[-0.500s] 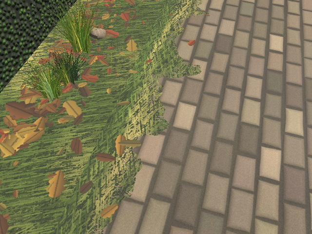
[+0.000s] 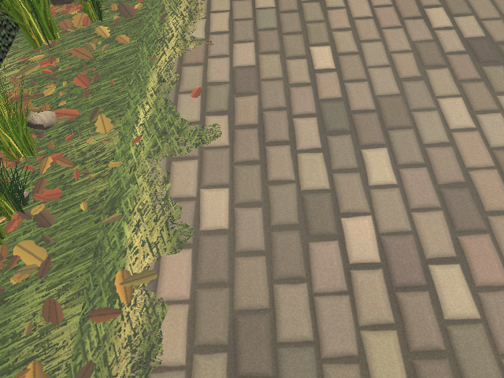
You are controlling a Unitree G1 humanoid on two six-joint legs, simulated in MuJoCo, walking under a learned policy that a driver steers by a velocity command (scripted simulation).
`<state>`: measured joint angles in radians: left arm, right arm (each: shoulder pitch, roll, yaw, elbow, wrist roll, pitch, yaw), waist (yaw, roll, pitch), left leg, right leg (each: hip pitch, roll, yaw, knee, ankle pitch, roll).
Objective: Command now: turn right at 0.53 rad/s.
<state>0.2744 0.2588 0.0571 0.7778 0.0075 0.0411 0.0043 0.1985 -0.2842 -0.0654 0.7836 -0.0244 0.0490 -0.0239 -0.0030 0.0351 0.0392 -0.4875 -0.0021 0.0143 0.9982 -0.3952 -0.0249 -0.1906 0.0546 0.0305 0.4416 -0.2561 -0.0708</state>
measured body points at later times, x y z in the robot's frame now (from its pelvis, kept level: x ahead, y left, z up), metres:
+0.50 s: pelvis +0.07 +0.03 +0.00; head +0.08 +0.06 +0.45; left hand +0.24 +0.27 -0.12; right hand +0.07 -0.25 -0.11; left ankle +0.05 +0.13 -0.74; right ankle +0.04 -0.09 -0.68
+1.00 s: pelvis +0.29 -0.04 +0.00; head +0.32 -0.05 +0.45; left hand +0.35 +0.24 -0.11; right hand +0.40 -0.31 -0.13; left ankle +0.29 +0.09 -0.66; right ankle +0.27 -0.13 -0.74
